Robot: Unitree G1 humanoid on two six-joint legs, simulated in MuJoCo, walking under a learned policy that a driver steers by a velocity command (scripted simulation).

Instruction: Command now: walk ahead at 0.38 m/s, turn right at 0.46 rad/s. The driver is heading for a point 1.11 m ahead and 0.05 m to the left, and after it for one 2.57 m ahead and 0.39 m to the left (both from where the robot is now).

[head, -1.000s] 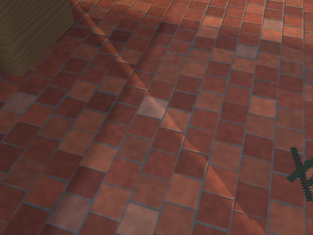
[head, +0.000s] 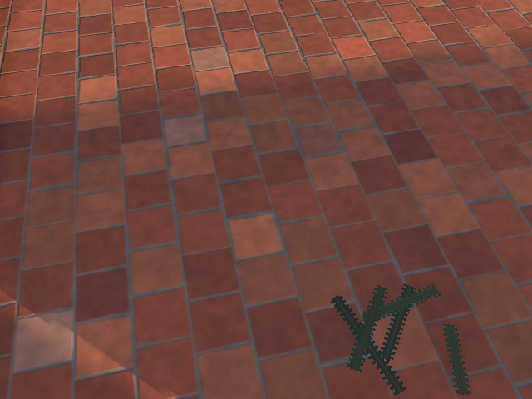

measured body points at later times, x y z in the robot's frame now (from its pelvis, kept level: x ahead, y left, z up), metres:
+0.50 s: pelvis +0.16 -0.04 +0.00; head +0.18 -0.06 +0.45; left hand +0.31 +0.21 -0.10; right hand +0.24 -0.32 -0.13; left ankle +0.15 +0.11 -0.68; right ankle +0.22 -0.14 -0.74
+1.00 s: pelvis +0.30 +0.00 +0.01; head +0.32 +0.03 +0.46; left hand +0.50 +0.24 -0.10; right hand +0.24 -0.26 -0.11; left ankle +0.23 +0.09 -0.74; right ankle +0.44 -0.20 -0.66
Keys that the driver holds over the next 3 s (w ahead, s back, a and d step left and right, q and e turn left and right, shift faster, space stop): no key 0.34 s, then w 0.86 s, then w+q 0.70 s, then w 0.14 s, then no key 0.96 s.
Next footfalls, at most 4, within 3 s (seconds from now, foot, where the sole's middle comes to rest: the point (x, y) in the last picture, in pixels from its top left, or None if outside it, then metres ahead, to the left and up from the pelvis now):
0.28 right None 0.26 -0.14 -0.77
0.72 left None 0.27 0.09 -0.77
1.22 right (346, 352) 0.58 -0.17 -0.77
1.76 left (251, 254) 0.88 0.07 -0.77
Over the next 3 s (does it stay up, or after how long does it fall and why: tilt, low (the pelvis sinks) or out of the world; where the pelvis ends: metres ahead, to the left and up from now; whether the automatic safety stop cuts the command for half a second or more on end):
stays up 1.11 0.07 0.00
